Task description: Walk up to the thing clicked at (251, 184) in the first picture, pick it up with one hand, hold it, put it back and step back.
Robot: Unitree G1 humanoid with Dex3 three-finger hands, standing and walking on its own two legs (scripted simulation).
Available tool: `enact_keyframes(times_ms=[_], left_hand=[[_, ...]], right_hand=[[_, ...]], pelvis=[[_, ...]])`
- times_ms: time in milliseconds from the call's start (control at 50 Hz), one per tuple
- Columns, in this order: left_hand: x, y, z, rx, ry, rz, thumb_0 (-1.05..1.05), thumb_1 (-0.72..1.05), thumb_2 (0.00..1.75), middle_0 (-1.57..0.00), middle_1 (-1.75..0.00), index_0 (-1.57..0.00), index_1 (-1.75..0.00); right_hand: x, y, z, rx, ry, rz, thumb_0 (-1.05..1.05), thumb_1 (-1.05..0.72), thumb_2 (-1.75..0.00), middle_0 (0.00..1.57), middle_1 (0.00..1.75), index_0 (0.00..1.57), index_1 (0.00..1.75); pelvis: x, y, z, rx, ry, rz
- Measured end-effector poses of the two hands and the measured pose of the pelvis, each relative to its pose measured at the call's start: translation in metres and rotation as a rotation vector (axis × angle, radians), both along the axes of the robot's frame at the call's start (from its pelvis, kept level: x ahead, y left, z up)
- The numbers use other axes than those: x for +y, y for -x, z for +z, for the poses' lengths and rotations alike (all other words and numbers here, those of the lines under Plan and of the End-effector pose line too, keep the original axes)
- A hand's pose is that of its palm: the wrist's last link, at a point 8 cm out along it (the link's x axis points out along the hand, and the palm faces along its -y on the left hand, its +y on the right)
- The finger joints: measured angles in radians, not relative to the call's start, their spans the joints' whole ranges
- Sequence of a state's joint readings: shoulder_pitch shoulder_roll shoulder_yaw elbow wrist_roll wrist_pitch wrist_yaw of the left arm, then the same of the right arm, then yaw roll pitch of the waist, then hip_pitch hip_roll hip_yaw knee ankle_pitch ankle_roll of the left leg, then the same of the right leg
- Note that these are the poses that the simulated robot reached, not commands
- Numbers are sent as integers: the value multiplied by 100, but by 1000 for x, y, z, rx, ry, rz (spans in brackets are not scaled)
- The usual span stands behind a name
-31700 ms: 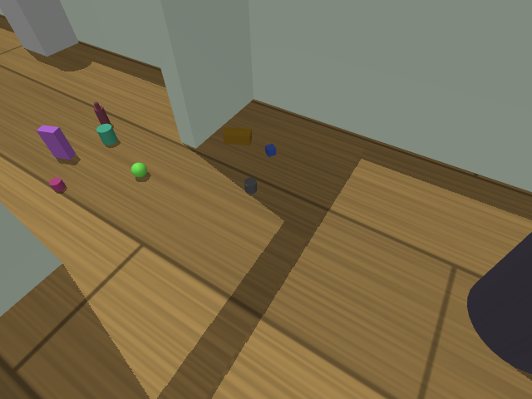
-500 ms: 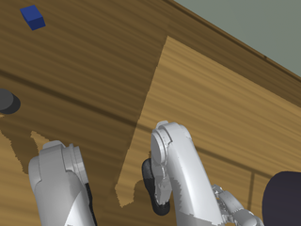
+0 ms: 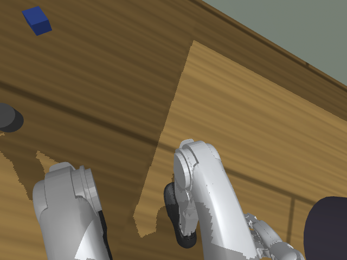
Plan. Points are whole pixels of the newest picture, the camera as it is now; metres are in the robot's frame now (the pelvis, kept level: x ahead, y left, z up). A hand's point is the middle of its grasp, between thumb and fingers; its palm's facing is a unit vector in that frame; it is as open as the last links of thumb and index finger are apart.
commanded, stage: rise first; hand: left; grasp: from above
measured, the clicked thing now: (4, 118) +0.46 +0.36 -0.28
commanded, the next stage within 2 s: approach in 0.60 s
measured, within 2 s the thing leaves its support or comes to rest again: neither
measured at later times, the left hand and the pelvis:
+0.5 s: hand out of the picture +0.42 +0.40 -0.17, palm faces -0.43 -0.13 -0.89, open 14.1 cm; pelvis +0.00 +0.00 +0.00, yaw +0 degrees
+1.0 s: hand out of the picture +0.44 +0.36 -0.17, palm faces -0.41 -0.09 -0.91, open 14.0 cm; pelvis +0.00 +0.00 +0.00, yaw +0 degrees
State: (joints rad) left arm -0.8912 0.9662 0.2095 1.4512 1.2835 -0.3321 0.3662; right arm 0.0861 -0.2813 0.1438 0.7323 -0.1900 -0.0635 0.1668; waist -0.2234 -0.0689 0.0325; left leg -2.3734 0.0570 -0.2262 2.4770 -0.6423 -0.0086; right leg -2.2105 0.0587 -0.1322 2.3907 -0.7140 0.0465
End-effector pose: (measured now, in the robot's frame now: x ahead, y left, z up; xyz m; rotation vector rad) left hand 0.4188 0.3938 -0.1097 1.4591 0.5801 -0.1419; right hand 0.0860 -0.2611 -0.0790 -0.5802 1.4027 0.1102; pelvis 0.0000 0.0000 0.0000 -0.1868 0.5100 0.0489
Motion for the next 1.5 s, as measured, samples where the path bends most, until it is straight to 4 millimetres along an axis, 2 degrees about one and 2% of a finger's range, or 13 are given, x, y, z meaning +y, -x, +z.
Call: enact_keyframes(times_ms=[260,820,900,1000,1080,1160,1280,1380,1500], left_hand=[[1,-2,1,-19,-2,-5,0,-53,101,-9,-101,-9,-101],[-1,-4,0,0,-2,-25,0,-54,102,-8,-102,-8,-102],[-10,-11,-2,2,-8,-54,0,-54,103,-8,-103,-8,-103],[-33,-29,-2,-36,-2,-91,0,-53,103,-9,-105,-9,-104],[-51,-44,4,-87,-4,-87,0,-53,103,-9,-105,-9,-105],[-58,-51,11,-84,-25,-51,0,-54,102,-9,-104,-8,-104],[-52,-44,10,7,-42,13,0,-55,101,-8,-102,-8,-102],[-39,-31,-3,67,-15,27,0,-55,100,-8,-102,-8,-102],[-30,-23,-20,51,28,-13,0,-54,99,-8,-102,-9,-101]], right_hand=[[1,-6,2,-17,8,8,0,-90,-89,20,30,20,30],[5,0,5,-3,4,-5,0,-90,-89,20,30,20,30],[4,0,5,-8,5,2,0,-90,-89,20,30,20,30],[2,5,8,-14,6,-7,0,-90,-89,20,30,20,30],[1,13,10,-19,-2,-30,0,-90,-89,20,30,20,30],[-1,21,10,-19,-21,-58,0,-90,-89,20,30,20,30],[-1,30,6,-12,-48,-79,0,-90,-89,20,30,20,30],[-2,32,4,10,-44,-55,0,-90,-89,20,30,20,30],[-3,26,6,45,-2,-8,0,-90,-89,20,30,20,30]], pelvis=[[1,0,0,2,3,1],[3,0,2,6,7,4],[2,1,1,6,3,4],[1,0,2,13,-1,3],[0,0,3,24,-2,-1],[-1,-1,6,34,-7,-5],[-3,1,7,29,-19,-10],[-4,3,4,11,-23,-8],[-3,2,1,-3,-9,-7]])
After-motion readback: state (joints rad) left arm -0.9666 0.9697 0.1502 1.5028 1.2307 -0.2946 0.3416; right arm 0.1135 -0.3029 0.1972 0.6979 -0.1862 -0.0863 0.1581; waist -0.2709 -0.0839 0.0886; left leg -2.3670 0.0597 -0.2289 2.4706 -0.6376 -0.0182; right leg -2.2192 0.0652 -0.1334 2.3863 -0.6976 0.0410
